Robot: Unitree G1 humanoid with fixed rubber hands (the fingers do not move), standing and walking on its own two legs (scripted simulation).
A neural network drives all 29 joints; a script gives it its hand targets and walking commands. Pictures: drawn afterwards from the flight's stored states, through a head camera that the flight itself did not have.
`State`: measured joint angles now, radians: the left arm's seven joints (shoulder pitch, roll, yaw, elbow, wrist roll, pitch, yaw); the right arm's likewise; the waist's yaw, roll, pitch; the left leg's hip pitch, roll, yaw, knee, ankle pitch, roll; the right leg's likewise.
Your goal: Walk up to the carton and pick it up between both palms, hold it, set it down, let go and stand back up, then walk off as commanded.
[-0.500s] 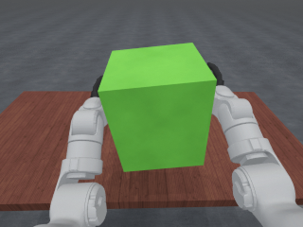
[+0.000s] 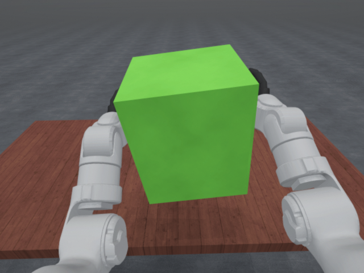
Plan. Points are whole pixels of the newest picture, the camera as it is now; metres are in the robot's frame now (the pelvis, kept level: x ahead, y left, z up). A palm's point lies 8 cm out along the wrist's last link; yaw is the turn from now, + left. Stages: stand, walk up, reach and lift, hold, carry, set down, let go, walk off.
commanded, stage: hold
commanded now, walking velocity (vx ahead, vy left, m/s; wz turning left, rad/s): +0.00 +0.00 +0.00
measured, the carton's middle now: (189, 124) +0.37 -0.01 +0.23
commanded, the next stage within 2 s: none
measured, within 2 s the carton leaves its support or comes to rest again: neither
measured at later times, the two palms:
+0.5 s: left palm (112, 116) +0.37 +0.15 +0.26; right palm (260, 94) +0.38 -0.15 +0.30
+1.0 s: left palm (112, 118) +0.37 +0.15 +0.25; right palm (256, 93) +0.39 -0.15 +0.30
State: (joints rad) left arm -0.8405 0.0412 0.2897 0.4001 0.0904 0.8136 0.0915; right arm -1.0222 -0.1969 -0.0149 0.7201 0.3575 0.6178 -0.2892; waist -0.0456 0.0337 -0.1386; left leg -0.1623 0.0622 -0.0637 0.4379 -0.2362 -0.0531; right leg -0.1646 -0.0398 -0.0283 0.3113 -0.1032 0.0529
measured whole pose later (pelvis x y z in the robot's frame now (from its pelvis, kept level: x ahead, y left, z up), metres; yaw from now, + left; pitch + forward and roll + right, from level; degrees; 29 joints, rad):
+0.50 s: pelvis -0.01 -0.01 +0.00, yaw +1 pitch -2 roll -2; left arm -0.90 0.07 0.30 0.45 0.09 0.86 0.08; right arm -1.10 -0.21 -0.01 0.79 0.37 0.66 -0.30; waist -0.05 0.02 -0.17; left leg -0.19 0.07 -0.09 0.46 -0.23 -0.06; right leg -0.18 -0.03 -0.05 0.33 -0.11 0.04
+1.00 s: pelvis +0.00 -0.01 +0.00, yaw +1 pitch -1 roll -2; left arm -0.90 0.07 0.31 0.45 0.09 0.86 0.07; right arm -1.13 -0.21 0.00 0.82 0.38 0.67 -0.30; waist -0.05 0.02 -0.18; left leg -0.21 0.07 -0.10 0.46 -0.24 -0.07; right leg -0.20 -0.03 -0.06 0.33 -0.11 0.04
